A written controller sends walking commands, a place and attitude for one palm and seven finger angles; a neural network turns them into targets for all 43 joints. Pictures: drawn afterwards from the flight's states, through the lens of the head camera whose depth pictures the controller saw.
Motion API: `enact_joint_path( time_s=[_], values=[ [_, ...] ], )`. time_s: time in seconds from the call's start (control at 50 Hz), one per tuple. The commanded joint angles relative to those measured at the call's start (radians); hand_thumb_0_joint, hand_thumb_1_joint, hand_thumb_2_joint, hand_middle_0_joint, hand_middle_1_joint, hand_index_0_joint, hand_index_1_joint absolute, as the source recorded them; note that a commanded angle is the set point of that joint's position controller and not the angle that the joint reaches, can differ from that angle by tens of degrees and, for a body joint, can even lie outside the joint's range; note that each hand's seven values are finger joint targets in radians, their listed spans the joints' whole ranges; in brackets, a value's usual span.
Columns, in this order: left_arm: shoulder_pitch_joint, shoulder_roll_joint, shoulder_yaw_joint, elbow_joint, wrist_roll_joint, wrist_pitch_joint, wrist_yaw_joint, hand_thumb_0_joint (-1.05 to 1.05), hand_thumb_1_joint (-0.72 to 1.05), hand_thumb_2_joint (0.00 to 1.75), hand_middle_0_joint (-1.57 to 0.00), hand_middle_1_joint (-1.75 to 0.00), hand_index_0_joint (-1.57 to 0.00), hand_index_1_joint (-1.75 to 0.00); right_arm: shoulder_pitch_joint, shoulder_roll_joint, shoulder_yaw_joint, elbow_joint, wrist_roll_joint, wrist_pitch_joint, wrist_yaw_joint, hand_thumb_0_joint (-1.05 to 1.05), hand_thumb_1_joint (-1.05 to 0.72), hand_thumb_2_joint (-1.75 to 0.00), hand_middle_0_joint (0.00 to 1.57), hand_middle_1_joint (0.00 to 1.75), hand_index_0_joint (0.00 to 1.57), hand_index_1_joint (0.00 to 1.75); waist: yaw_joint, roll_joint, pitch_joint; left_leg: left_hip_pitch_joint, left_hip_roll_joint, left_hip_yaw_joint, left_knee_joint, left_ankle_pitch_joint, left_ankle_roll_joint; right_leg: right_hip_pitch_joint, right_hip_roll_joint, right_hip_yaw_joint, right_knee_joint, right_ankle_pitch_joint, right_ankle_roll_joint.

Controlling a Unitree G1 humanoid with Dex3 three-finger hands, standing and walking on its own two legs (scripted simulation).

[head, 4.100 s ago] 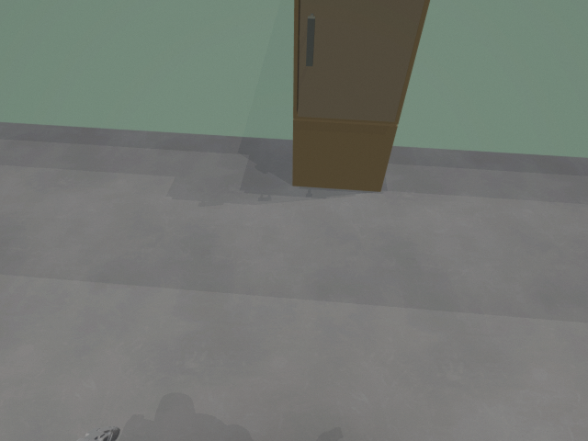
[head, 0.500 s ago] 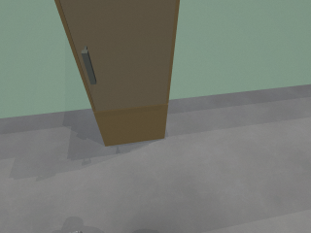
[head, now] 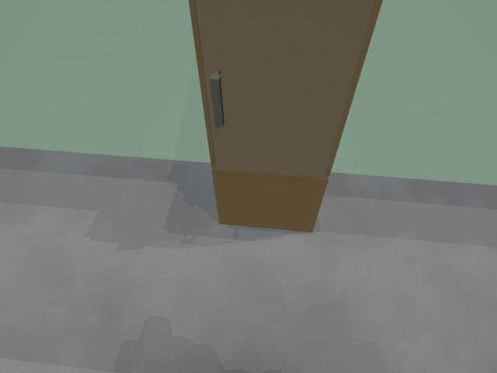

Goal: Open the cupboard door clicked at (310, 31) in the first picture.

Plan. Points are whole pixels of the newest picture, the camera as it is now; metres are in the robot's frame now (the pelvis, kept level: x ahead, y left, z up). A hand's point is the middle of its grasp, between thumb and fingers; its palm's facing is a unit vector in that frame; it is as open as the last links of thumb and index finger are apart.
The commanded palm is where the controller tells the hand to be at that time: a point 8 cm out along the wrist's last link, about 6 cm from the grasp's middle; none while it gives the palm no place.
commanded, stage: take the last steps up to it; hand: left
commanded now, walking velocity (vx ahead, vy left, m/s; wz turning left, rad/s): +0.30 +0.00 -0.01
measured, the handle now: (218, 98) +0.82 +0.18 -0.03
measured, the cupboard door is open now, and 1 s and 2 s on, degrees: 0 0 0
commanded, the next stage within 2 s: come to a stop and stand still in 0.72 s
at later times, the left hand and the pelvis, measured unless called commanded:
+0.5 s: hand (166, 330) +0.22 +0.20 -0.18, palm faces -0.05 -0.98 -0.18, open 7.4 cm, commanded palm none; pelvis +0.13 +0.02 -0.02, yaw -2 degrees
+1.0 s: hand (182, 309) +0.27 +0.18 -0.20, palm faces +0.04 -0.99 -0.14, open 7.3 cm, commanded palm none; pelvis +0.27 +0.01 -0.01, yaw -2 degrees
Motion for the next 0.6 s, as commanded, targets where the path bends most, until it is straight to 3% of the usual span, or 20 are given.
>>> enact_joint_path(
  time_s=[0.0,0.02,0.04,0.06,0.08,0.1,0.14,0.16,0.2,0.3,0.38,0.42,0.44,0.46,0.48,0.5,0.52,0.54,0.56,0.58],
  values=[
    [0.049,0.173,0.035,0.008,-0.011,-0.008,0.010,0.00,0.90,0.90,-0.20,-0.30,-0.20,-0.30,0.013,-0.011,0.019,-0.059,0.008,-0.051,-0.005,0.00,-0.90,-0.90,0.20,0.30,0.20,0.30,-0.025,-0.164,-0.005,0.085,-0.034,0.082,-0.270,0.067,0.026,0.007,-0.192,0.224,-0.169,-0.145,-0.094],
    [0.030,0.159,0.032,0.015,-0.019,-0.005,0.008,0.00,0.90,0.90,-0.20,-0.30,-0.20,-0.30,0.068,-0.018,0.020,-0.031,0.009,-0.060,-0.012,0.00,-0.90,-0.90,0.20,0.30,0.20,0.30,-0.051,-0.131,-0.014,0.216,-0.041,0.101,-0.376,0.136,0.027,-0.067,-0.156,0.180,-0.124,-0.169,-0.063],
    [0.019,0.122,0.023,0.012,-0.025,-0.003,0.005,0.00,0.90,0.90,-0.20,-0.30,-0.20,-0.30,0.130,-0.061,0.014,-0.003,0.010,-0.072,-0.022,0.00,-0.90,-0.90,0.20,0.30,0.20,0.30,-0.080,-0.011,-0.031,0.367,0.026,0.035,-0.437,0.120,0.039,-0.177,-0.116,0.131,-0.022,-0.175,-0.027],
    [0.014,0.068,0.011,-0.003,-0.026,-0.003,-0.002,0.00,0.90,0.90,-0.20,-0.30,-0.20,-0.30,0.203,-0.140,-0.006,0.019,0.003,-0.075,-0.030,0.00,-0.90,-0.90,0.20,0.30,0.20,0.30,-0.115,0.199,-0.032,0.469,0.217,-0.217,-0.486,0.024,0.110,-0.355,-0.030,0.038,0.179,-0.211,0.018],
    [-0.042,0.050,0.002,-0.039,-0.017,-0.005,-0.006,0.00,0.90,0.90,-0.20,-0.30,-0.20,-0.30,0.265,-0.205,-0.019,0.021,0.004,-0.067,-0.034,0.00,-0.90,-0.90,0.20,0.30,0.20,0.30,-0.144,0.250,0.016,0.449,0.353,-0.366,-0.576,-0.028,0.188,-0.473,0.010,0.010,0.383,-0.304,0.032],
    [-0.104,0.067,0.007,-0.050,-0.006,0.002,-0.001,0.00,0.90,0.90,-0.20,-0.30,-0.20,-0.30,0.267,-0.177,-0.014,0.035,-0.001,-0.070,-0.041,0.00,-0.90,-0.90,0.20,0.30,0.20,0.30,-0.157,0.271,0.087,0.366,0.354,-0.377,-0.617,-0.051,0.203,-0.505,-0.010,0.074,0.517,-0.309,0.027],
    [-0.105,0.074,0.017,-0.023,-0.011,0.003,-0.015,0.00,0.90,0.90,-0.20,-0.30,-0.20,-0.30,0.193,-0.098,0.009,0.024,0.004,-0.079,-0.047,0.00,-0.90,-0.90,0.20,0.30,0.20,0.30,-0.108,0.177,0.179,0.265,0.292,-0.260,-0.621,0.084,0.194,-0.511,-0.054,0.123,0.623,-0.168,0.022],
    [-0.068,0.063,0.016,-0.006,-0.012,0.004,-0.019,0.00,0.90,0.90,-0.20,-0.30,-0.20,-0.30,0.162,-0.078,0.016,0.015,0.005,-0.087,-0.048,0.00,-0.90,-0.90,0.20,0.30,0.20,0.30,-0.081,0.146,0.165,0.252,0.260,-0.198,-0.618,0.174,0.186,-0.480,-0.059,0.124,0.635,-0.116,0.029],
    [-0.033,0.049,0.018,0.009,-0.011,0.009,-0.022,0.00,0.90,0.90,-0.20,-0.30,-0.20,-0.30,0.168,-0.060,0.010,0.013,0.007,-0.104,-0.052,0.00,-0.90,-0.90,0.20,0.30,0.20,0.30,-0.060,0.115,0.115,0.274,0.224,-0.119,-0.600,0.353,0.187,-0.453,-0.056,0.112,0.634,-0.051,0.043],
    [-0.119,0.040,0.014,-0.025,-0.015,0.017,-0.026,0.00,0.90,0.90,-0.20,-0.30,-0.20,-0.30,0.224,-0.068,0.008,0.047,0.009,-0.115,-0.056,0.00,-0.90,-0.90,0.20,0.30,0.20,0.30,-0.060,0.125,0.121,0.316,0.207,-0.044,-0.580,0.534,0.192,-0.470,-0.053,0.089,0.505,0.011,0.046],
    [-0.227,0.043,0.017,-0.068,-0.020,0.011,-0.030,0.00,0.90,0.90,-0.20,-0.30,-0.20,-0.30,0.257,-0.076,0.003,0.071,-0.001,-0.111,-0.055,0.00,-0.90,-0.90,0.20,0.30,0.20,0.30,-0.084,0.121,0.138,0.316,0.216,-0.035,-0.542,0.568,0.186,-0.399,-0.028,0.064,0.318,0.011,0.014],
    [-0.233,0.042,0.019,-0.074,-0.020,0.006,-0.030,0.00,0.90,0.90,-0.20,-0.30,-0.20,-0.30,0.256,-0.085,0.001,0.080,-0.003,-0.108,-0.056,0.00,-0.90,-0.90,0.20,0.30,0.20,0.30,-0.075,0.139,0.137,0.302,0.218,-0.020,-0.503,0.638,0.177,-0.322,0.001,0.042,0.258,0.004,-0.007],
    [-0.206,0.047,0.022,-0.067,-0.020,0.003,-0.029,0.00,0.90,0.90,-0.20,-0.30,-0.20,-0.30,0.255,-0.089,0.000,0.083,-0.003,-0.106,-0.057,0.00,-0.90,-0.90,0.20,0.30,0.20,0.30,-0.058,0.140,0.119,0.296,0.213,-0.007,-0.452,0.728,0.172,-0.252,0.026,0.024,0.230,-0.006,-0.020],
    [-0.129,0.063,0.028,-0.045,-0.019,-0.004,-0.026,0.00,0.90,0.90,-0.20,-0.30,-0.20,-0.30,0.247,-0.093,0.001,0.088,0.001,-0.104,-0.057,0.00,-0.90,-0.90,0.20,0.30,0.20,0.30,-0.018,0.118,0.076,0.276,0.200,0.014,-0.346,0.819,0.155,-0.127,0.052,0.011,0.177,0.019,-0.036],
    [0.001,0.094,0.039,-0.006,-0.014,-0.016,-0.022,0.00,0.90,0.90,-0.20,-0.30,-0.20,-0.30,0.243,-0.090,0.002,0.088,0.007,-0.105,-0.053,0.00,-0.90,-0.90,0.20,0.30,0.20,0.30,0.043,0.060,0.008,0.205,0.155,0.043,-0.176,0.822,0.125,0.069,0.068,0.012,0.105,0.087,-0.046],
    [0.142,0.177,0.062,0.036,-0.006,-0.032,-0.010,0.00,0.90,0.90,-0.20,-0.30,-0.20,-0.30,0.259,-0.053,0.007,0.079,0.019,-0.110,-0.044,0.00,-0.90,-0.90,0.20,0.30,0.20,0.30,0.098,-0.079,-0.107,0.004,0.085,0.091,0.098,0.575,0.082,0.327,-0.109,0.214,0.075,0.135,-0.106],
    [0.229,0.271,0.080,0.051,-0.016,-0.033,-0.001,0.00,0.90,0.90,-0.20,-0.30,-0.20,-0.30,0.295,0.000,0.014,0.051,0.029,-0.115,-0.045,0.00,-0.90,-0.90,0.20,0.30,0.20,0.30,0.087,-0.272,-0.234,-0.190,-0.057,0.085,0.437,-0.138,0.049,0.469,-0.377,0.605,-0.040,0.309,-0.229],
    [0.180,0.278,0.079,0.040,-0.032,-0.028,0.003,0.00,0.90,0.90,-0.20,-0.30,-0.20,-0.30,0.232,-0.031,0.009,0.042,0.033,-0.106,-0.046,0.00,-0.90,-0.90,0.20,0.30,0.20,0.30,0.092,-0.200,-0.220,-0.199,-0.020,-0.041,0.564,-0.164,0.071,0.342,-0.389,0.641,-0.121,0.146,-0.258],
    [0.067,0.234,0.065,0.008,-0.030,-0.023,0.007,0.00,0.90,0.90,-0.20,-0.30,-0.20,-0.30,0.176,-0.019,0.000,0.030,0.026,-0.101,-0.040,0.00,-0.90,-0.90,0.20,0.30,0.20,0.30,0.056,-0.109,-0.101,-0.256,0.013,-0.053,0.614,-0.081,0.073,0.206,-0.357,0.590,-0.168,-0.011,-0.243],
    [-0.024,0.181,0.055,-0.016,-0.030,-0.021,0.016,0.00,0.90,0.90,-0.20,-0.30,-0.20,-0.30,0.156,-0.011,0.002,0.028,0.014,-0.093,-0.036,0.00,-0.90,-0.90,0.20,0.30,0.20,0.30,0.016,-0.029,-0.021,-0.254,0.059,-0.070,0.580,0.003,0.071,0.088,-0.323,0.485,-0.182,-0.063,-0.215]
  ],
)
